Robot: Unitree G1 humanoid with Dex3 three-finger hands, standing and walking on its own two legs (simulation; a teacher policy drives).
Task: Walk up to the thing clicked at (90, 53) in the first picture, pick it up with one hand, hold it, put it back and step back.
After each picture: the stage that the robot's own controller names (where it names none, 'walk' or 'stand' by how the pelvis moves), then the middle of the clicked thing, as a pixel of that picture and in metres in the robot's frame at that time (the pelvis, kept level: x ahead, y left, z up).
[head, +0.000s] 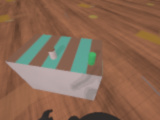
stand; (91, 58) +0.58 +0.02 -0.05
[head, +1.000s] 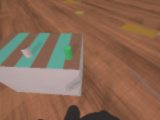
stand; (68, 52) +0.56 +0.26 +0.01
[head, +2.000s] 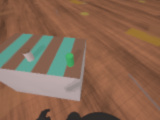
stand; (70, 60) +0.51 +0.22 -0.04
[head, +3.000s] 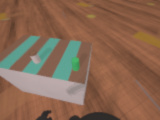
stand; (75, 64) +0.48 +0.18 -0.05
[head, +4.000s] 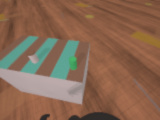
stand; (73, 63) +0.50 +0.19 -0.05
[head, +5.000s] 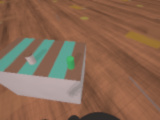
stand; (70, 62) +0.51 +0.22 -0.05
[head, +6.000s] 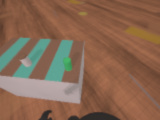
stand; (67, 64) +0.47 +0.23 -0.05
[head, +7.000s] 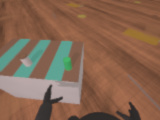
rise first; (67, 63) +0.48 +0.24 -0.05
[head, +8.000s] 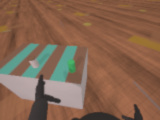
go down; (71, 66) +0.50 +0.23 -0.04
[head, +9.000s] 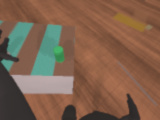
go down; (59, 54) +0.48 +0.23 +0.00
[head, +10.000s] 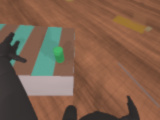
approach; (59, 55) +0.49 +0.23 +0.01
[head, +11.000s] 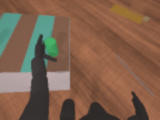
close in; (52, 47) +0.50 +0.24 +0.05
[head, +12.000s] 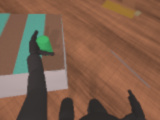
close; (45, 46) +0.51 +0.25 +0.06
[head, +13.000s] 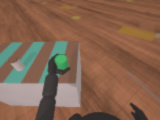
lift; (62, 64) +0.35 +0.19 +0.14
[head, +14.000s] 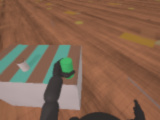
hold; (67, 68) +0.32 +0.17 +0.15
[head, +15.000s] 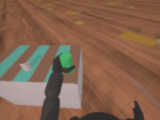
hold; (67, 63) +0.34 +0.16 +0.17
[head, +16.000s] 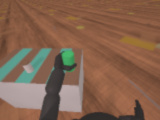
crouch; (69, 61) +0.34 +0.15 +0.20
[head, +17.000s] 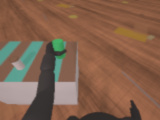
crouch; (59, 49) +0.45 +0.22 +0.17
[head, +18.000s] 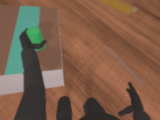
lower; (37, 39) +0.52 +0.29 +0.05
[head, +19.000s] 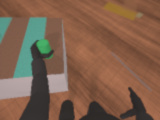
lower; (45, 49) +0.49 +0.25 +0.05
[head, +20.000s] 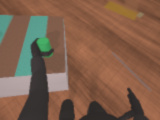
lower; (45, 48) +0.50 +0.26 +0.05
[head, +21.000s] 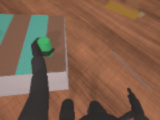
lower; (46, 47) +0.50 +0.25 +0.05
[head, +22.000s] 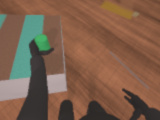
loosen; (43, 45) +0.52 +0.25 +0.06
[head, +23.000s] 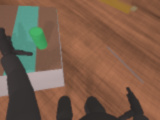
rise; (39, 39) +0.53 +0.26 +0.06
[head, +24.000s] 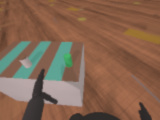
sink last; (68, 60) +0.52 +0.25 +0.00
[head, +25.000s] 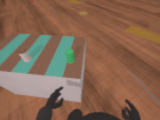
stand; (70, 56) +0.52 +0.23 +0.00
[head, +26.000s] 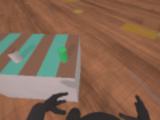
sink last; (63, 55) +0.52 +0.25 +0.03
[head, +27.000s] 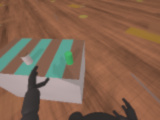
stand; (69, 58) +0.53 +0.25 -0.01
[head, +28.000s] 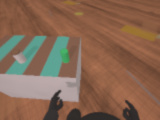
stand; (65, 56) +0.53 +0.25 +0.01
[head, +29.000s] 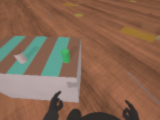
stand; (65, 56) +0.54 +0.25 +0.01
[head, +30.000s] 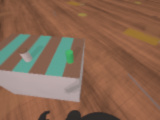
stand; (69, 56) +0.54 +0.23 -0.02
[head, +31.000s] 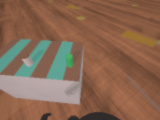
stand; (69, 60) +0.54 +0.23 -0.05
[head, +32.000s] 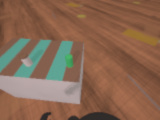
stand; (69, 61) +0.52 +0.22 -0.05
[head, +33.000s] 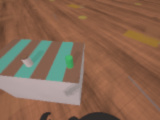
walk; (69, 61) +0.52 +0.22 -0.05
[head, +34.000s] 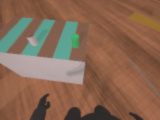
walk; (75, 41) +0.66 +0.19 -0.04
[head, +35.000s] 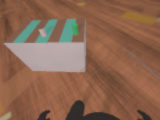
walk; (75, 29) +0.94 +0.29 -0.02
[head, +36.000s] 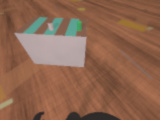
stand; (79, 26) +1.16 +0.22 -0.03
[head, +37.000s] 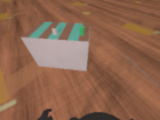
stand; (81, 30) +1.13 +0.20 -0.05
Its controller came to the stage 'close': yes
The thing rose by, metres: 0.23
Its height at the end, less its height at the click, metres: +0.00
